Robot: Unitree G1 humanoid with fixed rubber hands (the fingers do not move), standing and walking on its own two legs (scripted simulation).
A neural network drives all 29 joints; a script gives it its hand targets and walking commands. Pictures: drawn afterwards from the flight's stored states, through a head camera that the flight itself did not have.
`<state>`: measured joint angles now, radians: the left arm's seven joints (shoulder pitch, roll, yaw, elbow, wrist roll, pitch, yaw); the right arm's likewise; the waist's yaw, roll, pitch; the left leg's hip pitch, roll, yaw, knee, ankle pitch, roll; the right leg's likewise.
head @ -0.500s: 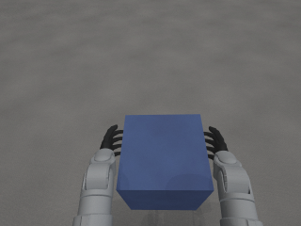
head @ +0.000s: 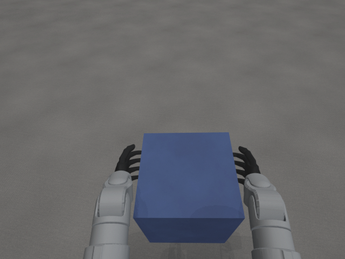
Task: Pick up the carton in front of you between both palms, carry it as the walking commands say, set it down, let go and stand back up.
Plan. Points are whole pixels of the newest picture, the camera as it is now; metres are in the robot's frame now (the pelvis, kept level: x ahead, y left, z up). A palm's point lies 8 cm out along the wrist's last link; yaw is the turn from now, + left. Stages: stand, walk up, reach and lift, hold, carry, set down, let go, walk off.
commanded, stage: carry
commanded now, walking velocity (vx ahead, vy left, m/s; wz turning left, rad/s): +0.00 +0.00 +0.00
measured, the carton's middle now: (186, 191) +0.29 +0.00 -0.04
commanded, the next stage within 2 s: hold in 1.08 s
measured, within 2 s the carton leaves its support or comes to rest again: neither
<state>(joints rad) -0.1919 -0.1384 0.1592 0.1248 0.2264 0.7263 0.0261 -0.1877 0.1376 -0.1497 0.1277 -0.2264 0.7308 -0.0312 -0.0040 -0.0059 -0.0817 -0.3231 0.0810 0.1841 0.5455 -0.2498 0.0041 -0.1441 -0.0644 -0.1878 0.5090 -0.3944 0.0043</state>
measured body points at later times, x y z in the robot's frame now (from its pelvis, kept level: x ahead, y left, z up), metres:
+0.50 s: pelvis -0.04 +0.00 +0.00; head -0.05 +0.00 +0.45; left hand +0.27 +0.15 +0.04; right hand +0.26 -0.16 +0.03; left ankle +0.02 +0.12 -0.73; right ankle -0.08 -0.10 -0.73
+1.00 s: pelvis -0.05 -0.01 +0.00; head -0.06 -0.01 +0.45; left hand +0.26 +0.14 +0.04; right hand +0.25 -0.16 +0.03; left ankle +0.02 +0.12 -0.73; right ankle -0.08 -0.10 -0.73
